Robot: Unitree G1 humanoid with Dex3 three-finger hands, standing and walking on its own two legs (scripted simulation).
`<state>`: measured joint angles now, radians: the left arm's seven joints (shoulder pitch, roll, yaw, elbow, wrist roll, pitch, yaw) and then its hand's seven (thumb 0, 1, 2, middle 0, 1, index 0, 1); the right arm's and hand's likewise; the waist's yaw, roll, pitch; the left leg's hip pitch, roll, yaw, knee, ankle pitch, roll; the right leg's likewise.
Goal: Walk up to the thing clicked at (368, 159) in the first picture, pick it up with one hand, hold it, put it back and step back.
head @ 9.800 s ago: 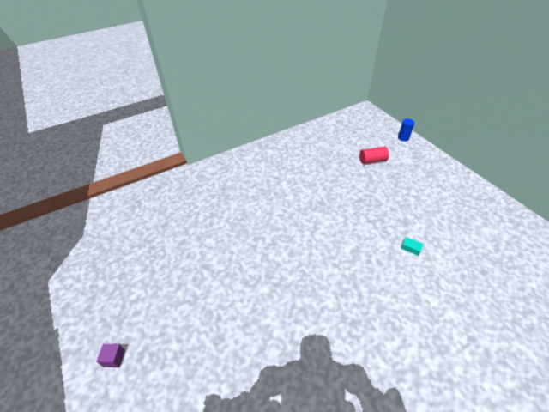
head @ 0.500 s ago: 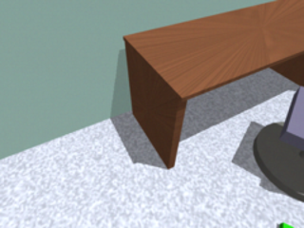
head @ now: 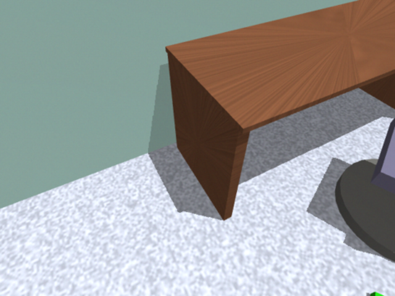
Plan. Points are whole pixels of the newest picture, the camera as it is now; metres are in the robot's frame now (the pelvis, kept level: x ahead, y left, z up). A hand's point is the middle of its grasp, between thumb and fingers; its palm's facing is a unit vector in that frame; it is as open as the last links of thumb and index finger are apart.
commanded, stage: stand
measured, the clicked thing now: out of the picture +0.15 +1.43 -0.74
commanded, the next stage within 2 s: walk up in 0.44 s
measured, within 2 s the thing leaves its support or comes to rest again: neither
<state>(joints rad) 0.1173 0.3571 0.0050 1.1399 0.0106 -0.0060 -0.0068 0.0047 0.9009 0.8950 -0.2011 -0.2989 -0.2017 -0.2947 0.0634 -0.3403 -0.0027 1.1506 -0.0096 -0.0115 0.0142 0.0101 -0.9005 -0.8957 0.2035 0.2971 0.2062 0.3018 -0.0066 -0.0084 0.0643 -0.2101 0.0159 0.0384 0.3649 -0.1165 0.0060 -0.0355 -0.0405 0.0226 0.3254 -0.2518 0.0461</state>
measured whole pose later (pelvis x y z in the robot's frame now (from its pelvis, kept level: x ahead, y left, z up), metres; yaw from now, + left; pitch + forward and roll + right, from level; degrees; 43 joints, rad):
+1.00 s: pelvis -0.01 -0.12 -0.01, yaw +34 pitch -2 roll +2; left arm 0.20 0.36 0.08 0.78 0.05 0.04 -0.06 0.01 0.90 0.90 -0.20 -0.30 -0.20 -0.29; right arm 0.31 -0.41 -0.05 0.86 -0.03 0.06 0.04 0.01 -0.90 -0.90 0.20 0.30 0.20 0.30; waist 0.03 -0.02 0.10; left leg -0.40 0.03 0.01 0.85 -0.31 0.00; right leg -0.11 -0.01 -0.24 0.45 -0.32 -0.09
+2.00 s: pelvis +0.03 -0.10 -0.05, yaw +77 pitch -3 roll +2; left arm 0.22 0.52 0.09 0.76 0.03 0.02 0.00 0.01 0.90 0.89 -0.20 -0.30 -0.21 -0.30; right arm 0.33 -0.45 -0.10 0.79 -0.03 0.05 0.05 0.01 -0.90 -0.90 0.20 0.30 0.21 0.30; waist 0.02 -0.07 0.12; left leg -0.35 0.00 0.02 0.81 -0.42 -0.02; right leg -0.46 -0.32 -0.15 0.90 -0.42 0.01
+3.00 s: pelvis +0.05 -0.11 -0.02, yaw +97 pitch -3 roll -1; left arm 0.20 0.38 0.01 0.97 0.01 0.02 -0.02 0.01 0.90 0.89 -0.20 -0.30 -0.20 -0.29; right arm 0.15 -0.37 0.00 0.96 -0.01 -0.02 -0.01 0.01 -0.90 -0.90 0.20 0.30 0.21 0.30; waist 0.02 -0.02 0.09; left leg -0.33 -0.01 -0.05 0.66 -0.29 0.00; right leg -0.26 -0.06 -0.04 0.65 -0.34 0.03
